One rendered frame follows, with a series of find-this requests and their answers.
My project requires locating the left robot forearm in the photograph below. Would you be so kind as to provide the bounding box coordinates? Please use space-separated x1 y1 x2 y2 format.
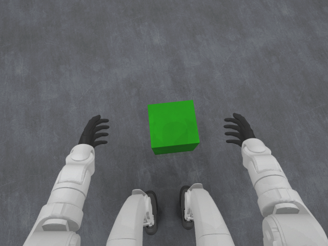
23 144 95 246

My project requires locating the robot right upper arm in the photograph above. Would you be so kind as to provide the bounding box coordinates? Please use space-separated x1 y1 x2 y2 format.
262 214 328 246

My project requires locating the left robot shin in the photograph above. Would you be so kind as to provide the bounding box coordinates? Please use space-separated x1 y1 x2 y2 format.
132 189 154 227

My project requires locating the robot right hand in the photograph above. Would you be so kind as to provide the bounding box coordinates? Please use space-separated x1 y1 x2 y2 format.
223 113 256 147

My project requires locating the robot left hand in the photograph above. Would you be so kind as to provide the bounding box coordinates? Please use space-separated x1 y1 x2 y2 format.
78 115 109 148

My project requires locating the carton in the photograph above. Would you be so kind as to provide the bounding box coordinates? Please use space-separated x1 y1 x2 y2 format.
148 100 200 155

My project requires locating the left robot thigh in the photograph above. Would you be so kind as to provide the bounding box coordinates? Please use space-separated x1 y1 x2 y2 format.
106 194 151 246

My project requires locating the robot left upper arm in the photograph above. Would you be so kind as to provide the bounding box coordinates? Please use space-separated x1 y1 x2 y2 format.
25 231 80 246

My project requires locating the right robot forearm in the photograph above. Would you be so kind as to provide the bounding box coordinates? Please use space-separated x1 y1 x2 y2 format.
241 138 328 245

